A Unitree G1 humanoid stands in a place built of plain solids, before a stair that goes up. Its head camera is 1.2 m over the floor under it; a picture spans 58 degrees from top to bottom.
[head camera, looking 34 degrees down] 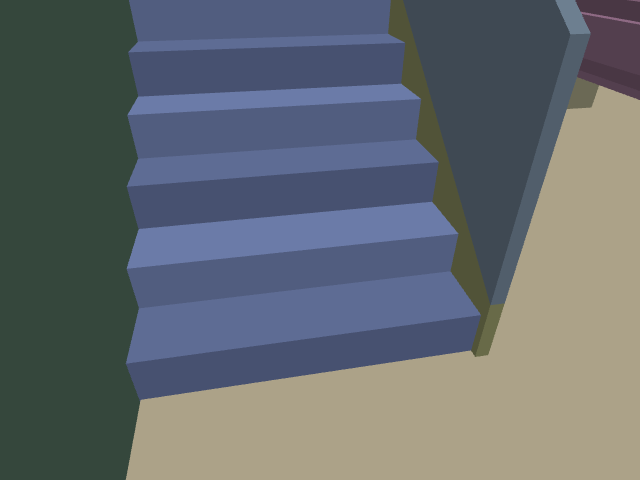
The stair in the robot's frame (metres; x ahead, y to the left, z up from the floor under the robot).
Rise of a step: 0.17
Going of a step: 0.24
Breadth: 1.14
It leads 10 degrees to the left of straight ahead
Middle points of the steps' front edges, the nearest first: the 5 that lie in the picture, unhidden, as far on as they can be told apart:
0.97 0.02 0.17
1.20 0.06 0.35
1.44 0.10 0.52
1.68 0.15 0.69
1.92 0.19 0.86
